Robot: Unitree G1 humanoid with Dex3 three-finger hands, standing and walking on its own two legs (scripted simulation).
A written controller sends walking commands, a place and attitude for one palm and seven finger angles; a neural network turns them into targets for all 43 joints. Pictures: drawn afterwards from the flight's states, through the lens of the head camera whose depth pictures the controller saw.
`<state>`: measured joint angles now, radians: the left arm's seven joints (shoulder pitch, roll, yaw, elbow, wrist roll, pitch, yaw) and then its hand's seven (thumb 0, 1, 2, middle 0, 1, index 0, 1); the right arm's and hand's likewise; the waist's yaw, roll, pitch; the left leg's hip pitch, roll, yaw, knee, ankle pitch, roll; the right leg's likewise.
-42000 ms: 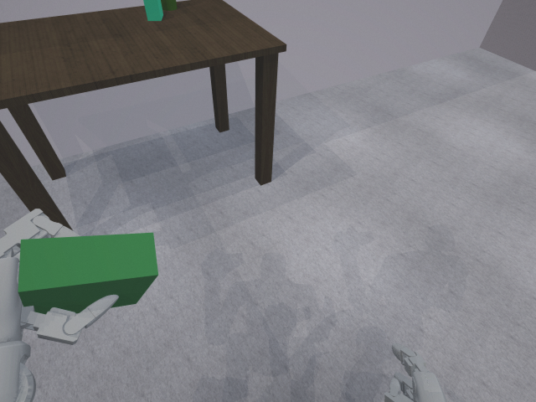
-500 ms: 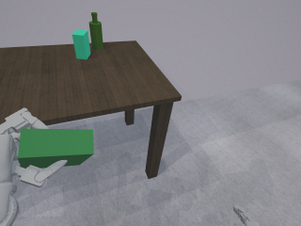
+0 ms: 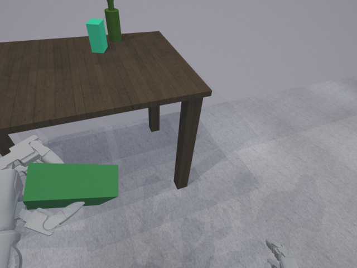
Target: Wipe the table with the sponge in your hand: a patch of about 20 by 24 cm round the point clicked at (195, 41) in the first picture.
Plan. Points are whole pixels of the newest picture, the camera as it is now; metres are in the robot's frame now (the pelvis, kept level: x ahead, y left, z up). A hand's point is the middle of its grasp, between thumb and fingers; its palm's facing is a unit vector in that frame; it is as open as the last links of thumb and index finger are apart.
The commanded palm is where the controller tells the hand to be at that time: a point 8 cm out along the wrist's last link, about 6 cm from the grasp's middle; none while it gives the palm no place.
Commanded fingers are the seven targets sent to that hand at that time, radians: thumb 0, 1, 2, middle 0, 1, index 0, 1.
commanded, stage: stop stepping back and stand still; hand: left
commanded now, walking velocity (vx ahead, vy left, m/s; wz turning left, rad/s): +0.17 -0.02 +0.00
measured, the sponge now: (83, 187) +0.21 +0.18 +0.15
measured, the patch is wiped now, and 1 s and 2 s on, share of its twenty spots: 1.00 1.00 1.00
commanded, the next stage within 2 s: stand and wait in 0.34 s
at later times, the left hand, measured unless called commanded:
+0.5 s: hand (40, 168) +0.21 +0.24 +0.20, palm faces +0.40 -0.85 -0.36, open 9.2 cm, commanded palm +0.16 +0.29 +0.22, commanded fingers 0.00 0.10 1.30 -1.20 -1.60 -1.20 -1.60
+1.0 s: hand (30, 146) +0.26 +0.28 +0.19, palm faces +0.43 -0.82 -0.38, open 9.2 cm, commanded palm +0.20 +0.31 +0.22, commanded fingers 0.00 0.10 1.30 -1.20 -1.60 -1.20 -1.60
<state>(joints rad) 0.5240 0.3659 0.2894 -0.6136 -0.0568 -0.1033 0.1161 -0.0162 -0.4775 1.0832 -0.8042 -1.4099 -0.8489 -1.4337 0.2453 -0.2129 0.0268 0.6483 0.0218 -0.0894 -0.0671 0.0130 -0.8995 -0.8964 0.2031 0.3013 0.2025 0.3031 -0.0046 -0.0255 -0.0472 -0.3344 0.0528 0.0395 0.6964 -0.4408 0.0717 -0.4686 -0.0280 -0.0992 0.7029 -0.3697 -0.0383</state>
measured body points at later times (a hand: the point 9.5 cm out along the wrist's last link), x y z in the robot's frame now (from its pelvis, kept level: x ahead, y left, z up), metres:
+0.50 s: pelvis +0.01 +0.00 +0.01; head +0.02 +0.02 +0.46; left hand +0.18 +0.28 +0.22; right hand +0.17 -0.24 -0.07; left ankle +0.04 +0.13 -0.72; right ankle +0.00 -0.12 -0.71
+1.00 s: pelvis +0.04 +0.02 +0.02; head +0.05 +0.04 +0.47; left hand +0.23 +0.32 +0.21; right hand +0.24 -0.20 -0.05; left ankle +0.04 +0.13 -0.72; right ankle +0.03 -0.10 -0.72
